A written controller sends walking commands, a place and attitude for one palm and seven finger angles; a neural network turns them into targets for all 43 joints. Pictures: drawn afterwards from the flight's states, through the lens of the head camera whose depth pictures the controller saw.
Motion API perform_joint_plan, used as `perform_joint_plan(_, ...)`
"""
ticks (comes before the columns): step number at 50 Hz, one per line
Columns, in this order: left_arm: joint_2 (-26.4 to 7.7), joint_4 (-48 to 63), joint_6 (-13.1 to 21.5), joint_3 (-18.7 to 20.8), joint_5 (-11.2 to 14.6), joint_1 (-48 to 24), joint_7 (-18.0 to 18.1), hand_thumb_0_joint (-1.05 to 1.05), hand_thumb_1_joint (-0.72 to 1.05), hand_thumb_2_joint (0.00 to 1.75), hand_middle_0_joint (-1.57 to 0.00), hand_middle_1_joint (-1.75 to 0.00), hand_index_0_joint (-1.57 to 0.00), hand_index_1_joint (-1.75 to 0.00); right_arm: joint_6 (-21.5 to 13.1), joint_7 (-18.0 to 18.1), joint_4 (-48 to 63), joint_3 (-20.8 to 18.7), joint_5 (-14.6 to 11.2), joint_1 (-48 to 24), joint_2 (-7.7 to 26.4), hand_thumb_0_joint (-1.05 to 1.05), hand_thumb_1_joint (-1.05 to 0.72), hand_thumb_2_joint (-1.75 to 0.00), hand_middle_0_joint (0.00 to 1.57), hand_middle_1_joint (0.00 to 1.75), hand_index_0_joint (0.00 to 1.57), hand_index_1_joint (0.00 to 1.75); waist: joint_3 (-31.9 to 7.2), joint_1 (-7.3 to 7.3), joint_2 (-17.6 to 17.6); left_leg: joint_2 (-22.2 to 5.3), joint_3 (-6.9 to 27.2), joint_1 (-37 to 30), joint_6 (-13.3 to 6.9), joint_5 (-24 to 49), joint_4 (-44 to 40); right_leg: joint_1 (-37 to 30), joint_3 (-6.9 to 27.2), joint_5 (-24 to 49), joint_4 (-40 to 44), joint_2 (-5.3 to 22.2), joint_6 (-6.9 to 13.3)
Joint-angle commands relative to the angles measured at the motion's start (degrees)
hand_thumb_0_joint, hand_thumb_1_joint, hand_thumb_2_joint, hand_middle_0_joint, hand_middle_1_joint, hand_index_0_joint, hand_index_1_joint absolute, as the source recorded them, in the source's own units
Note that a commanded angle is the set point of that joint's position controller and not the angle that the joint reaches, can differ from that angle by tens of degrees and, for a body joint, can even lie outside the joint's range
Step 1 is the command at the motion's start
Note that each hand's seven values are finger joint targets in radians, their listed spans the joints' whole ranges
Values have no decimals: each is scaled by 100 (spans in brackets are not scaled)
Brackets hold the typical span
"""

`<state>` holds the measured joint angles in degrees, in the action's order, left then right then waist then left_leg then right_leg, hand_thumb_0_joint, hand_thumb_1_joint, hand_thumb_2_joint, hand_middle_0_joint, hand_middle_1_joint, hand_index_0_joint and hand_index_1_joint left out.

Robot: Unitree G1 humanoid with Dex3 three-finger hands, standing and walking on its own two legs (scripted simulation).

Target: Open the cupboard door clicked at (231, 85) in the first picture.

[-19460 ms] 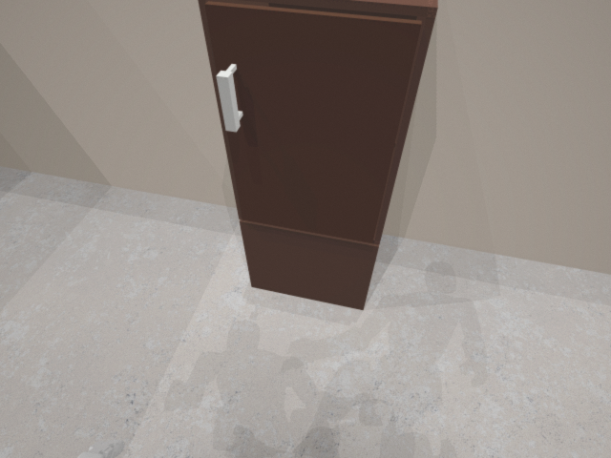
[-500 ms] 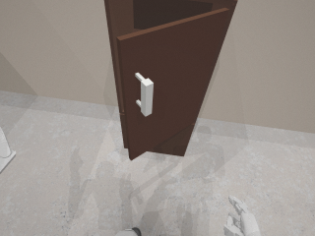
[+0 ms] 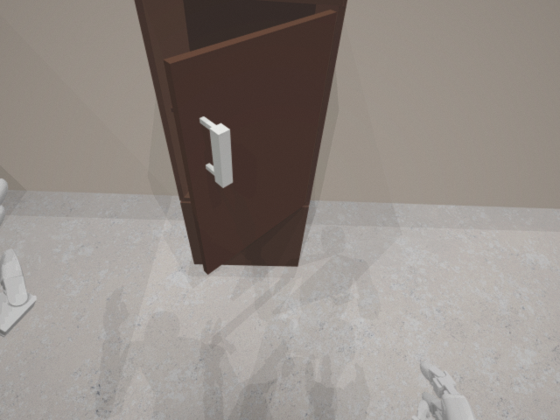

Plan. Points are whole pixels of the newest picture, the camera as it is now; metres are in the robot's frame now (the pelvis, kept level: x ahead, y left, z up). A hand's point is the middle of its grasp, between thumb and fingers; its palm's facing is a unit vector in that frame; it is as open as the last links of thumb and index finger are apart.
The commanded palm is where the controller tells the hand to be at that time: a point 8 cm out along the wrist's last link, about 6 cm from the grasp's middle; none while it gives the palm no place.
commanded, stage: stop stepping back and stand still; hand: left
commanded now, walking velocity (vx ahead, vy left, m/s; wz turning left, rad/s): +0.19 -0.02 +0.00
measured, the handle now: (214, 151) +0.56 +0.14 +0.07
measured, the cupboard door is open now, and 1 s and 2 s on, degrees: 44 44 44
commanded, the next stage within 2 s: let the arm hang, fingers relaxed in 0.30 s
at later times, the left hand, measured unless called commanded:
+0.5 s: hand (78, 337) +0.21 +0.26 +0.04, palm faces +0.25 -0.85 -0.47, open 7.4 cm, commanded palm none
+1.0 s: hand out of the picture -0.06 +0.18 -0.17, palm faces +0.09 -0.97 -0.24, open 7.3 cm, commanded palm none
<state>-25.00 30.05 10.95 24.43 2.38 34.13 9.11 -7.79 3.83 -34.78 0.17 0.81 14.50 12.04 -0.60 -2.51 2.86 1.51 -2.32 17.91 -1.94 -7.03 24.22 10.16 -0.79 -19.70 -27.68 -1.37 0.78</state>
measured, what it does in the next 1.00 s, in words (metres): stands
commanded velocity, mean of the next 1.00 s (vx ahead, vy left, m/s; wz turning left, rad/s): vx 0.03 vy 0.00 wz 0.00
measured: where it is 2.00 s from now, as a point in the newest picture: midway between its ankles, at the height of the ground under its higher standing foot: outside the picture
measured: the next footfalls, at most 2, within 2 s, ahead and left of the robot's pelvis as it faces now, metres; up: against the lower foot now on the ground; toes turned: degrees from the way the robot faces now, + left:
none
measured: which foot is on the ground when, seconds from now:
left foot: down 0.00-1.00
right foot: down 0.00-1.00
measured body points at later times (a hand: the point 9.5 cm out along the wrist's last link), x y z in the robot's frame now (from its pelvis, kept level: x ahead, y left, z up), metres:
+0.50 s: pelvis +0.00 +0.00 -0.01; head +0.00 -0.02 +0.44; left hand +0.20 +0.30 +0.07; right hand +0.15 -0.23 -0.12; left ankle +0.02 +0.12 -0.74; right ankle -0.03 -0.10 -0.74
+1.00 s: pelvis -0.01 +0.00 +0.00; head +0.01 -0.01 +0.45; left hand -0.06 +0.24 -0.15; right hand -0.02 -0.22 -0.16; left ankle +0.02 +0.12 -0.74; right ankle -0.03 -0.10 -0.74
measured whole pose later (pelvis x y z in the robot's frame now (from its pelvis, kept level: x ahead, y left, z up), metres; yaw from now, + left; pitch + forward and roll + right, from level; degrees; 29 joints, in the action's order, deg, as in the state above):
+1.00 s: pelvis -0.01 +0.00 +0.00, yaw +3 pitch -2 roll +0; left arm -9.8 -65.9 -1.0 0.8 -0.5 19.0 1.9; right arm 1.6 2.1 -64.0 0.3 1.3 17.4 8.4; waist 3.8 -0.4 -1.9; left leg 0.3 1.1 13.1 -0.3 -10.4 25.6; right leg 5.9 -4.2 -15.8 -23.7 -1.0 1.9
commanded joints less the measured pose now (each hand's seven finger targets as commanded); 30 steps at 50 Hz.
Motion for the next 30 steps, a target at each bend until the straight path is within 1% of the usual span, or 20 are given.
perform_joint_plan(1, -853, 874, 299, 703, 18, 2, 104, 0, 90, 90, -20, -30, -20, -30, -157, 72, 807, -319, -11, -719, 734, 0, -90, -90, 20, 30, 20, 30, -244, 181, -851, -501, 672, 517, 170, -2443, -647, -325, 140, -905, 856, 137, 217)
perform_joint_plan(2, -930, 907, 283, 728, 25, -46, 101, 0, 90, 90, -20, -30, -20, -30, -106, 80, 802, -360, 6, -696, 752, 0, -90, -90, 20, 30, 20, 30, -224, 155, -343, -307, 488, 268, 203, -2097, 130, 234, 681, -1597, 1235, 499, 424)
perform_joint_plan(3, -892, 904, 296, 665, 33, -129, 104, 0, 90, 90, -20, -30, -20, -30, -65, 97, 743, -381, 4, -627, 705, 0, -90, -90, 20, 30, 20, 30, -105, 123, 289, -196, 331, -28, 215, -1470, 1297, 965, 1598, -2073, 1668, 1095, 728)
perform_joint_plan(4, -857, 825, 276, 635, 47, -243, 124, 0, 90, 90, -20, -30, -20, -30, -27, 97, 649, -369, 11, -563, 716, 0, -90, -90, 20, 30, 20, 30, 44, 142, 569, -170, 287, 311, 205, -1131, 2145, 1026, 2179, -1902, 1849, 1557, 1003)
perform_joint_plan(5, -784, 797, 294, 544, 36, -525, 131, 0, 90, 90, -20, -30, -20, -30, -35, 71, 592, -346, 0, -541, 712, 0, -90, -90, 20, 30, 20, 30, 56, 140, 572, -211, 323, 622, 198, -1173, 2496, 780, 2176, -1412, 1716, 1705, 1086)
perform_joint_plan(6, -779, 613, 331, 498, 19, -861, 132, 0, 90, 90, -20, -30, -20, -30, -71, 68, 534, -292, -9, -527, 691, 0, -90, -90, 20, 30, 20, 30, 126, 92, 377, -337, 395, 526, 159, -1452, 2343, 948, 1855, -1335, 1571, 1679, 960)
perform_joint_plan(9, -739, 376, 328, 317, -76, -1333, 150, 0, 90, 90, -20, -30, -20, -30, -155, 167, 471, -239, -31, -601, 664, 0, -90, -90, 20, 30, 20, 30, 368, 90, -33, -309, 104, -468, 35, -1163, 739, 1250, 1097, -1277, 1100, 1138, 574)
perform_joint_plan(10, -740, 483, 348, 307, -69, -1359, 147, 0, 90, 90, -20, -30, -20, -30, -197, 184, 508, -255, -40, -627, 705, 0, -90, -90, 20, 30, 20, 30, 309, 130, -329, -364, 299, -713, -33, -1231, 269, 1179, 881, -971, 744, 880, 419)
perform_joint_plan(11, -772, 608, 385, 360, -63, -1323, 148, 0, 90, 90, -20, -30, -20, -30, -231, 191, 577, -265, -29, -680, 762, 0, -90, -90, 20, 30, 20, 30, 284, 184, -716, -641, 742, -795, -176, -1172, -55, 1124, 660, -492, 389, 543, 228)
perform_joint_plan(12, -826, 619, 390, 435, -44, -1188, 149, 0, 90, 90, -20, -30, -20, -30, -256, 198, 644, -275, -54, -715, 798, 0, -90, -90, 20, 30, 20, 30, 231, 228, -810, -901, 1129, -763, -264, -810, -110, 1013, 482, 123, 178, 315, 80)
perform_joint_plan(13, -797, 548, 426, 442, -25, -1045, 101, 0, 90, 90, -20, -30, -20, -30, -239, 162, 597, -234, -74, -696, 737, 0, -90, -90, 20, 30, 20, 30, 207, 197, -758, -989, 1304, -371, -248, -1495, -374, 747, 345, -179, 220, 247, -4)
perform_joint_plan(15, -811, 823, 442, 511, -79, -1015, 67, 0, 90, 90, -20, -30, -20, -30, -268, 127, 615, -157, -34, -739, 676, 0, -90, -90, 20, 30, 20, 30, 407, 206, -1223, -1098, 1654, 216, -283, -2233, -1005, 415, 73, -120, -89, 62, -72)
perform_joint_plan(17, -943, 1097, 504, 647, -90, -936, 81, 0, 90, 90, -20, -30, -20, -30, -339, 120, 642, -167, -16, -734, 657, 0, -90, -90, 20, 30, 20, 30, 163, 264, -1262, -1098, 1492, 114, -278, -1534, -931, 81, 14, 353, -49, 89, -77)
perform_joint_plan(19, -826, 950, 501, 644, -51, -458, 84, 0, 90, 90, -20, -30, -20, -30, -371, 80, 652, -172, -22, -607, 641, 0, -90, -90, 20, 30, 20, 30, -312, 277, -882, -881, 951, -279, -157, 238, -299, -251, 112, 1303, 168, 182, -51)
perform_joint_plan(20, 562, -3755, -561, -1765, -535, -776, -722, 0, 90, 90, -20, -30, -20, -30, -356, -386, -782, -492, -63, -755, 1383, 0, -90, -90, 20, 30, 20, 30, -258, 99, -466, -675, 638, 42, -65, 1617, 941, 196, 36, 2753, -494, 664, 58)
perform_joint_plan(21, 798, -3958, -1003, -1801, -441, -692, -835, 0, 90, 90, -20, -30, -20, -30, 0, -368, -790, -475, -82, -249, 863, 0, -90, -90, 20, 30, 20, 30, -651, 183, -245, -625, 387, -381, 68, 1731, 1062, 250, 372, 3026, -383, 805, 186)
perform_joint_plan(22, 900, -4076, -1053, -1919, -451, -913, -856, 0, 90, 90, -20, -30, -20, -30, 79, -341, -789, -455, -14, -68, 769, 0, -90, -90, 20, 30, 20, 30, -765, 152, 154, -620, 423, -461, 50, 1721, 1207, 309, 350, 3175, -391, 821, 246)
perform_joint_plan(26, 530, -5244, -1067, -1919, -436, -1672, -858, 0, 90, 90, -20, -30, -20, -30, 490, -306, -758, -322, 53, -270, 824, 0, -90, -90, 20, 30, 20, 30, -588, 212, 1262, -424, 549, -63, -48, 982, 1171, -38, 335, 2956, -220, 999, 377)
perform_joint_plan(28, 522, -5997, -1114, -2004, -400, -1932, -807, 0, 90, 90, -20, -30, -20, -30, 632, -300, -940, -266, 96, -390, 708, 0, -90, -90, 20, 30, 20, 30, -288, 200, 709, -390, 500, -211, 8, 865, 986, 85, 383, 2754, -66, 1057, 419)
perform_joint_plan(30, 584, -6701, -1152, -2103, -355, -2083, -762, 0, 90, 90, -20, -30, -20, -30, 735, -279, -1223, -185, 110, -380, 609, 0, -90, -90, 20, 30, 20, 30, -108, 183, -62, -495, 678, -448, -3, 1105, 567, 149, 293, 2063, 25, 838, 261)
